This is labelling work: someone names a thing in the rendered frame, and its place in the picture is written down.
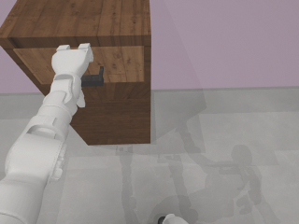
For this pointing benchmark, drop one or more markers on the left robot forearm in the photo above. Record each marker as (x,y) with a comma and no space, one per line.
(54,116)

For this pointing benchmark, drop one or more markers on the left robot upper arm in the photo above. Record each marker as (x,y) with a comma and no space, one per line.
(36,161)

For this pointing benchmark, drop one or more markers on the drawer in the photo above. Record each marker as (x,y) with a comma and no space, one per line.
(121,63)

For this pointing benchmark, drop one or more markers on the robot right shin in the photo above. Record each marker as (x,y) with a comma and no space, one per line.
(168,216)

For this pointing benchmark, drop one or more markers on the cabinet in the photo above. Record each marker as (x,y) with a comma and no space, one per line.
(117,113)

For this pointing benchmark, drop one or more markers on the robot left hand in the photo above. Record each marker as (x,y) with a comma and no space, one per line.
(73,60)

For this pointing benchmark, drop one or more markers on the handle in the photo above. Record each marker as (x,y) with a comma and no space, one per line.
(93,80)

